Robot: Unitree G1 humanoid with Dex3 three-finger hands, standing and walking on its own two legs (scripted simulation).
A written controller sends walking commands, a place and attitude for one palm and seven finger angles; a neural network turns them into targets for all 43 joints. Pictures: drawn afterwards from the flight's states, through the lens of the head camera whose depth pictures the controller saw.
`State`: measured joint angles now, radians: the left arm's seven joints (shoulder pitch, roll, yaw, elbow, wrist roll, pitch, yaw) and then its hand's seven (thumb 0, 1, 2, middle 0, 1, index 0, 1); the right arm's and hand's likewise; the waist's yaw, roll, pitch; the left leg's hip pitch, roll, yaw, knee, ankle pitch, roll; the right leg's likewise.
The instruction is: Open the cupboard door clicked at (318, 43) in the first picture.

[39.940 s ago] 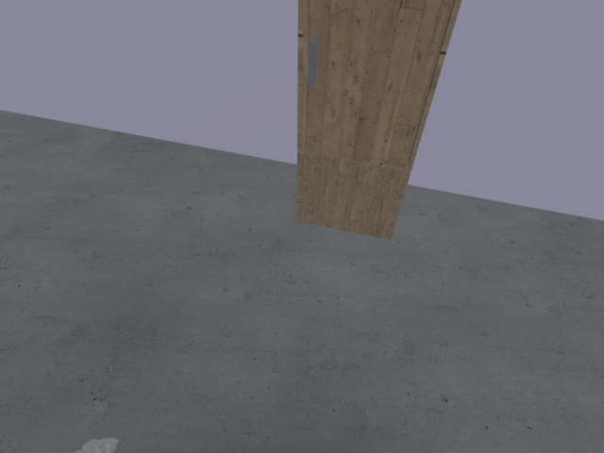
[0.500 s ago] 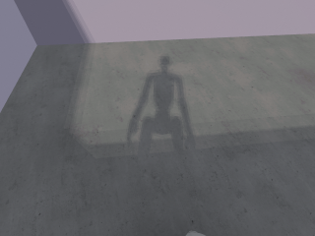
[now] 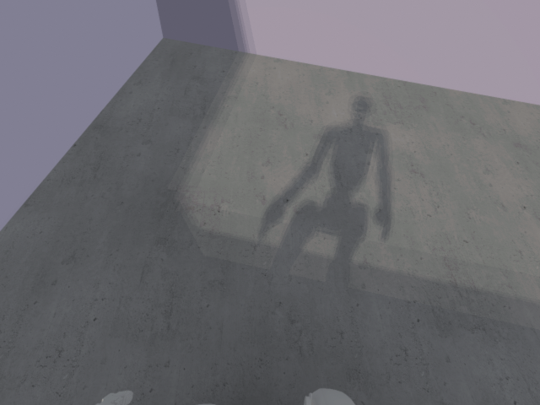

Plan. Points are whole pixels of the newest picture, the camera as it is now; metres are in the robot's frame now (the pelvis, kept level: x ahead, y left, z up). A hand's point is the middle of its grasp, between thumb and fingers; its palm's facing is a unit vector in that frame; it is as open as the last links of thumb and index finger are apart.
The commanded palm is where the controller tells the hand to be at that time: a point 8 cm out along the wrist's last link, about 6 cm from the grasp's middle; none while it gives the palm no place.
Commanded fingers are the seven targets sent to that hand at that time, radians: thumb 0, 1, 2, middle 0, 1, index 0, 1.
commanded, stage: turn to face it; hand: left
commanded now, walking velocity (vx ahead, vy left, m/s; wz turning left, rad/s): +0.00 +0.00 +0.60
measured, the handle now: out of the picture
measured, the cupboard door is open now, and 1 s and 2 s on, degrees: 43 43 43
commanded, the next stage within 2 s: none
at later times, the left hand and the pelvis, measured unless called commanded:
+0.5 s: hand out of the picture +0.01 +0.14 -0.15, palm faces +0.36 -0.90 -0.24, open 7.4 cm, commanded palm none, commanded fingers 0.00 0.90 0.90 -0.20 -0.30 -0.20 -0.30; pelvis +0.02 -0.06 +0.01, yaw +21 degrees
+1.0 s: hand out of the picture +0.02 +0.17 -0.14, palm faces +0.58 -0.76 -0.29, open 7.4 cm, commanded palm none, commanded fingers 0.00 0.90 0.90 -0.20 -0.30 -0.20 -0.30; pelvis +0.04 -0.08 +0.00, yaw +37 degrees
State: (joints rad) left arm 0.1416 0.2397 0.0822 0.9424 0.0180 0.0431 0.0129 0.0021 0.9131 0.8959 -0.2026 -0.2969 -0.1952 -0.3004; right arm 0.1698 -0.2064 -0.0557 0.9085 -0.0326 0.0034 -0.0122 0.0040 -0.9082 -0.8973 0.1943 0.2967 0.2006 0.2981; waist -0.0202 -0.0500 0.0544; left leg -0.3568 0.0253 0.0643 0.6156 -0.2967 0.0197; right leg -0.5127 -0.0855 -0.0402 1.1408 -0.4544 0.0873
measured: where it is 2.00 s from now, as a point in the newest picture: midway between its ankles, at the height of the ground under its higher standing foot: outside the picture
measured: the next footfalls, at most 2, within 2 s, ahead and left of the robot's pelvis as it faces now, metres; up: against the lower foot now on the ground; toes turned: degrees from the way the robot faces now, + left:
right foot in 0.18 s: +0.08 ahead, -0.15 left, +0.00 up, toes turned +3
left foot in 0.58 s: +0.01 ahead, +0.07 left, +0.00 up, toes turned +31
